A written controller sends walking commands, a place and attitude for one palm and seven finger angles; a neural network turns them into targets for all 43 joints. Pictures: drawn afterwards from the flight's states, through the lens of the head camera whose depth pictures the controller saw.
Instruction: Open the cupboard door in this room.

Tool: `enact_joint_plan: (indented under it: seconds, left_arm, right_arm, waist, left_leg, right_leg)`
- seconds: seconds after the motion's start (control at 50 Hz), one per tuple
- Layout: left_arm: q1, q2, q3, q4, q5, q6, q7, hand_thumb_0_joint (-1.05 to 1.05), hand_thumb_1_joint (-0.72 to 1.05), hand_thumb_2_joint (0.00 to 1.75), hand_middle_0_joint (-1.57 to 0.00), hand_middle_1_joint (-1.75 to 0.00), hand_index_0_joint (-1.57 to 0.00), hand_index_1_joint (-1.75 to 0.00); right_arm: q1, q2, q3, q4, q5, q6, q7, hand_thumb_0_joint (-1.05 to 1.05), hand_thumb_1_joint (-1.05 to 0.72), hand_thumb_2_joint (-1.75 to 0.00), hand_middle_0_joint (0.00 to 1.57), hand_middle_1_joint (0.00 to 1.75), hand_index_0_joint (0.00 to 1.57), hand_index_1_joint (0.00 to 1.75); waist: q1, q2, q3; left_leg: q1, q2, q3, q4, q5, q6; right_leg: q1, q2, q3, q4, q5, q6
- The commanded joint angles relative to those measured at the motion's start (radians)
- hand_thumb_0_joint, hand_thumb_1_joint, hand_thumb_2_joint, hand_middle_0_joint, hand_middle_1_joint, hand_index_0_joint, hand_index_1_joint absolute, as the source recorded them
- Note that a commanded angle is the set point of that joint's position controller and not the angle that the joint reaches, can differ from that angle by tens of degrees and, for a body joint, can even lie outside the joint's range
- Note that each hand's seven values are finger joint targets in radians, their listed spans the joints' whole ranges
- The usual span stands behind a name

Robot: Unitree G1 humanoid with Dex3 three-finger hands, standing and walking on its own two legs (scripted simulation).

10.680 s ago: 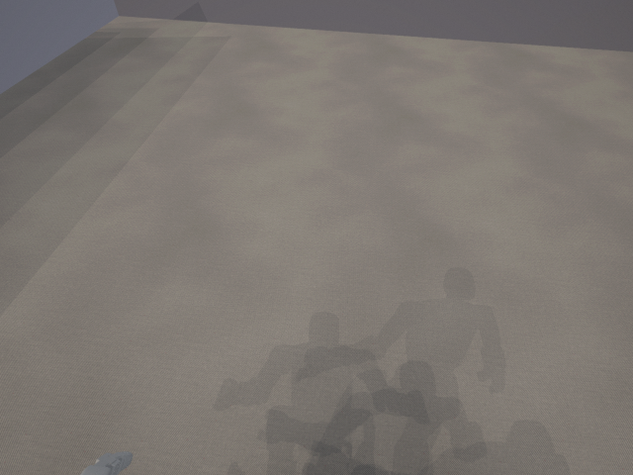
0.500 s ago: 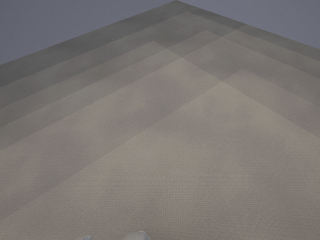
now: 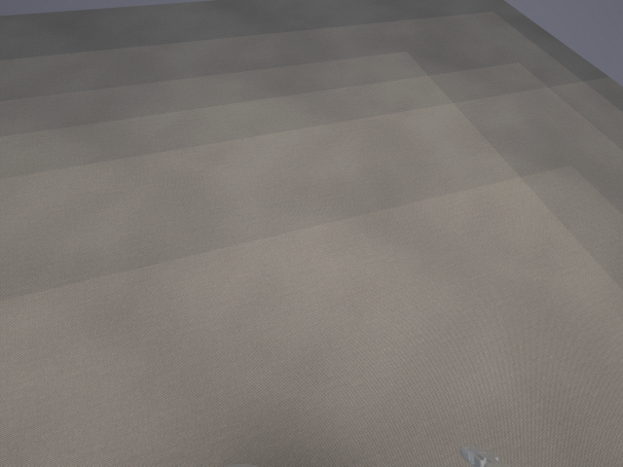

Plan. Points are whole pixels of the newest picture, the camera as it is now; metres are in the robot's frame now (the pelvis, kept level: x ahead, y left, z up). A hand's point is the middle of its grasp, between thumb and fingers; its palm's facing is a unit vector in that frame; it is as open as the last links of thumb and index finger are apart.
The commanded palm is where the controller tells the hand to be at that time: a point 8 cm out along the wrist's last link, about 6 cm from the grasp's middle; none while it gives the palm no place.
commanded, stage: turn or walk to find it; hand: left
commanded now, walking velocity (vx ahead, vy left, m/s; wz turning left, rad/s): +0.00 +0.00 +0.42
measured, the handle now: out of the picture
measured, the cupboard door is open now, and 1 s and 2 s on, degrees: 0 0 0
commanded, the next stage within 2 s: none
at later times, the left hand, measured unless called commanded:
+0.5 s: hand out of the picture +0.10 +0.20 -0.13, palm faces +0.14 -0.96 -0.25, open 7.4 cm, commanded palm none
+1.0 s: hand out of the picture -0.11 +0.13 -0.15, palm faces +0.45 -0.85 -0.27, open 7.4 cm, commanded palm none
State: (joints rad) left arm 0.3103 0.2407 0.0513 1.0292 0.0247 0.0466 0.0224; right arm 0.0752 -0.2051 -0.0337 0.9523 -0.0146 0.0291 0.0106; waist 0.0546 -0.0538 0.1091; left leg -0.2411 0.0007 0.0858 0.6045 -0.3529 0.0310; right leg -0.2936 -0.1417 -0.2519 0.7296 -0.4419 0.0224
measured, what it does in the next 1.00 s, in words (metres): steps on the spot, turning left: right foot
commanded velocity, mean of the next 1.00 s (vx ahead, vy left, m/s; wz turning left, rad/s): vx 0.00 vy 0.00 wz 0.42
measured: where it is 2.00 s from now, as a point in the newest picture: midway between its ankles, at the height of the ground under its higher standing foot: outside the picture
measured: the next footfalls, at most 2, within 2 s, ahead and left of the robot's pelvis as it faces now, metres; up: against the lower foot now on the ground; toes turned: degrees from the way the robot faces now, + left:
right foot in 0.56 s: +0.03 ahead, -0.13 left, +0.00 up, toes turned +10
left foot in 1.10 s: -0.09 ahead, +0.08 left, +0.00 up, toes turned +32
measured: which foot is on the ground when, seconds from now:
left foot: down 0.00-0.56, up 0.58-1.00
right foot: up 0.00-0.54, down 0.56-1.00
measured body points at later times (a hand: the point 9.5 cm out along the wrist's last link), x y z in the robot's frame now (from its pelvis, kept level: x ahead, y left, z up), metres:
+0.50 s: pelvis -0.02 -0.01 +0.02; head +0.02 -0.01 +0.46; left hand +0.09 +0.25 -0.12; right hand +0.02 -0.26 -0.14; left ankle -0.02 +0.09 -0.73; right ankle -0.01 -0.15 -0.69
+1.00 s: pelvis -0.04 -0.05 +0.01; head +0.00 -0.05 +0.46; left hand -0.13 +0.18 -0.13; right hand +0.14 -0.26 -0.14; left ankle -0.13 +0.08 -0.68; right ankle -0.01 -0.14 -0.73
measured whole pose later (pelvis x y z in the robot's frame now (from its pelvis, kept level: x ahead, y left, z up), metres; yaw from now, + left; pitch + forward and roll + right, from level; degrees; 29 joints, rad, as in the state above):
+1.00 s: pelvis -0.04 -0.05 +0.01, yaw +25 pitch -1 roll +2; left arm 0.28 0.18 0.04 0.98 0.03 0.01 0.02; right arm 0.16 -0.26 -0.07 0.99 -0.02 0.08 0.01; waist 0.02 0.01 0.09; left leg -0.36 0.04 0.01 0.89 -0.44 -0.07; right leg -0.20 -0.11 -0.24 0.53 -0.31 -0.03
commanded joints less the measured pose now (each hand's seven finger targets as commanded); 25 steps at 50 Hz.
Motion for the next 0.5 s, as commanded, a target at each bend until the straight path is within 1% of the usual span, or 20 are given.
enact_joint_plan:
  seconds: [0.0, 0.02, 0.04, 0.06, 0.1, 0.12, 0.14, 0.18, 0.24, 0.26, 0.28, 0.32, 0.36, 0.38, 0.42, 0.44, 0.48]
  left_arm:
    - [-0.082, 0.08, 0.016, -0.116, -0.005, -0.005, 0.006, 0.0, 0.9, 0.9, -0.2, -0.3, -0.2, -0.3]
    - [-0.08, 0.088, 0.021, -0.103, -0.003, -0.006, 0.001, 0.0, 0.9, 0.9, -0.2, -0.3, -0.2, -0.3]
    - [-0.08, 0.09, 0.023, -0.096, -0.004, -0.009, -0.004, 0.0, 0.9, 0.9, -0.2, -0.3, -0.2, -0.3]
    - [-0.065, 0.087, 0.024, -0.091, -0.005, -0.012, -0.006, 0.0, 0.9, 0.9, -0.2, -0.3, -0.2, -0.3]
    - [-0.065, 0.088, 0.024, -0.086, -0.007, -0.016, -0.007, 0.0, 0.9, 0.9, -0.2, -0.3, -0.2, -0.3]
    - [-0.072, 0.085, 0.024, -0.092, -0.007, -0.014, -0.005, 0.0, 0.9, 0.9, -0.2, -0.3, -0.2, -0.3]
    - [-0.08, 0.087, 0.024, -0.096, -0.006, -0.014, -0.005, 0.0, 0.9, 0.9, -0.2, -0.3, -0.2, -0.3]
    - [-0.099, 0.086, 0.024, -0.108, -0.006, -0.012, -0.002, 0.0, 0.9, 0.9, -0.2, -0.3, -0.2, -0.3]
    - [-0.156, 0.082, 0.024, -0.131, -0.009, -0.012, 0.0, 0.0, 0.9, 0.9, -0.2, -0.3, -0.2, -0.3]
    - [-0.174, 0.078, 0.022, -0.139, -0.011, -0.011, 0.001, 0.0, 0.9, 0.9, -0.2, -0.3, -0.2, -0.3]
    - [-0.184, 0.076, 0.022, -0.146, -0.011, -0.011, 0.001, 0.0, 0.9, 0.9, -0.2, -0.3, -0.2, -0.3]
    - [-0.224, 0.069, 0.02, -0.162, -0.012, -0.011, 0.001, 0.0, 0.9, 0.9, -0.2, -0.3, -0.2, -0.3]
    - [-0.242, 0.061, 0.017, -0.173, -0.014, -0.012, 0.001, 0.0, 0.9, 0.9, -0.2, -0.3, -0.2, -0.3]
    - [-0.247, 0.056, 0.015, -0.179, -0.016, -0.014, 0.002, 0.0, 0.9, 0.9, -0.2, -0.3, -0.2, -0.3]
    - [-0.236, 0.05, 0.012, -0.185, -0.019, -0.018, 0.003, 0.0, 0.9, 0.9, -0.2, -0.3, -0.2, -0.3]
    - [-0.224, 0.05, 0.012, -0.181, -0.022, -0.021, 0.004, 0.0, 0.9, 0.9, -0.2, -0.3, -0.2, -0.3]
    - [-0.173, 0.055, 0.015, -0.171, -0.025, -0.027, 0.006, 0.0, 0.9, 0.9, -0.2, -0.3, -0.2, -0.3]
  right_arm:
    - [0.123, -0.229, -0.052, -0.016, -0.004, -0.01, -0.032, 0.0, -0.9, -0.9, 0.2, 0.3, 0.2, 0.3]
    - [0.079, -0.212, -0.047, -0.028, -0.004, -0.011, -0.036, 0.0, -0.9, -0.9, 0.2, 0.3, 0.2, 0.3]
    - [0.069, -0.199, -0.042, -0.035, -0.003, -0.014, -0.036, 0.0, -0.9, -0.9, 0.2, 0.3, 0.2, 0.3]
    - [0.071, -0.194, -0.04, -0.035, -0.001, -0.02, -0.036, 0.0, -0.9, -0.9, 0.2, 0.3, 0.2, 0.3]
    - [0.096, -0.189, -0.042, -0.033, 0.003, -0.027, -0.036, 0.0, -0.9, -0.9, 0.2, 0.3, 0.2, 0.3]
    - [0.106, -0.19, -0.043, -0.031, 0.003, -0.029, -0.035, 0.0, -0.9, -0.9, 0.2, 0.3, 0.2, 0.3]
    - [0.121, -0.189, -0.045, -0.028, 0.003, -0.03, -0.034, 0.0, -0.9, -0.9, 0.2, 0.3, 0.2, 0.3]
    - [0.143, -0.184, -0.048, -0.026, 0.002, -0.031, -0.033, 0.0, -0.9, -0.9, 0.2, 0.3, 0.2, 0.3]
    - [0.179, -0.178, -0.051, -0.021, -0.002, -0.031, -0.034, 0.0, -0.9, -0.9, 0.2, 0.3, 0.2, 0.3]
    - [0.183, -0.18, -0.053, -0.021, -0.004, -0.029, -0.033, 0.0, -0.9, -0.9, 0.2, 0.3, 0.2, 0.3]
    - [0.185, -0.181, -0.056, -0.021, -0.005, -0.028, -0.033, 0.0, -0.9, -0.9, 0.2, 0.3, 0.2, 0.3]
    - [0.204, -0.179, -0.058, -0.021, -0.01, -0.026, -0.033, 0.0, -0.9, -0.9, 0.2, 0.3, 0.2, 0.3]
    - [0.209, -0.185, -0.062, -0.02, -0.012, -0.023, -0.033, 0.0, -0.9, -0.9, 0.2, 0.3, 0.2, 0.3]
    - [0.215, -0.186, -0.063, -0.023, -0.013, -0.021, -0.033, 0.0, -0.9, -0.9, 0.2, 0.3, 0.2, 0.3]
    - [0.206, -0.188, -0.066, -0.026, -0.016, -0.017, -0.032, 0.0, -0.9, -0.9, 0.2, 0.3, 0.2, 0.3]
    - [0.202, -0.191, -0.067, -0.028, -0.016, -0.016, -0.031, 0.0, -0.9, -0.9, 0.2, 0.3, 0.2, 0.3]
    - [0.194, -0.191, -0.07, -0.033, -0.013, -0.014, -0.028, 0.0, -0.9, -0.9, 0.2, 0.3, 0.2, 0.3]
  waist:
    - [-0.09, 0.271, -0.125]
    - [-0.072, 0.242, -0.092]
    - [-0.065, 0.212, -0.083]
    - [-0.054, 0.182, -0.101]
    - [-0.052, 0.143, -0.129]
    - [-0.054, 0.145, -0.126]
    - [-0.056, 0.156, -0.133]
    - [-0.06, 0.174, -0.138]
    - [-0.075, 0.191, -0.129]
    - [-0.077, 0.202, -0.12]
    - [-0.08, 0.198, -0.122]
    - [-0.09, 0.203, -0.109]
    - [-0.095, 0.2, -0.12]
    - [-0.096, 0.199, -0.132]
    - [-0.09, 0.207, -0.149]
    - [-0.085, 0.209, -0.154]
    - [-0.062, 0.197, -0.181]
  left_leg:
    - [0.147, 0.351, -0.361, -0.29, 0.602, 0.166]
    - [0.146, 0.31, -0.326, -0.276, 0.6, 0.149]
    - [0.143, 0.276, -0.292, -0.269, 0.639, 0.134]
    - [0.171, 0.254, -0.263, -0.259, 0.683, 0.125]
    - [0.204, 0.234, -0.245, -0.255, 0.743, 0.117]
    - [0.193, 0.228, -0.245, -0.26, 0.737, 0.114]
    - [0.205, 0.22, -0.248, -0.259, 0.746, 0.11]
    - [0.218, 0.219, -0.267, -0.257, 0.75, 0.114]
    - [0.205, 0.22, -0.317, -0.258, 0.734, 0.126]
    - [0.186, 0.228, -0.339, -0.261, 0.701, 0.137]
    - [0.187, 0.226, -0.347, -0.262, 0.679, 0.142]
    - [0.155, 0.228, -0.391, -0.268, 0.629, 0.151]
    - [0.152, 0.23, -0.415, -0.261, 0.603, 0.156]
    - [0.148, 0.227, -0.435, -0.252, 0.611, 0.16]
    - [0.124, 0.218, -0.449, -0.233, 0.625, 0.157]
    - [0.097, 0.21, -0.455, -0.223, 0.63, 0.151]
    - [0.055, 0.178, -0.455, -0.189, 0.605, 0.125]
  right_leg:
    - [-0.238, 0.004, 0.217, 0.344, -0.122, 0.043]
    - [-0.262, 0.014, 0.22, 0.38, -0.058, 0.048]
    - [-0.262, 0.02, 0.227, 0.399, -0.012, 0.052]
    - [-0.261, 0.028, 0.224, 0.411, 0.016, 0.058]
    - [-0.257, 0.033, 0.225, 0.411, 0.05, 0.068]
    - [-0.249, 0.034, 0.229, 0.411, 0.062, 0.073]
    - [-0.254, 0.036, 0.231, 0.409, 0.073, 0.078]
    - [-0.262, 0.037, 0.238, 0.396, 0.079, 0.086]
    - [-0.252, 0.042, 0.247, 0.348, 0.062, 0.088]
    - [-0.242, 0.043, 0.249, 0.322, 0.047, 0.088]
    - [-0.238, 0.048, 0.248, 0.3, 0.041, 0.086]
    - [-0.217, 0.057, 0.252, 0.256, 0.019, 0.08]
    - [-0.195, 0.07, 0.25, 0.199, 0.001, 0.073]
    - [-0.173, 0.079, 0.251, 0.153, -0.011, 0.067]
    - [-0.105, 0.097, 0.246, 0.058, -0.018, 0.056]
    - [-0.058, 0.108, 0.239, 0.0, -0.002, 0.05]
    - [0.046, 0.124, 0.229, -0.147, 0.101, 0.04]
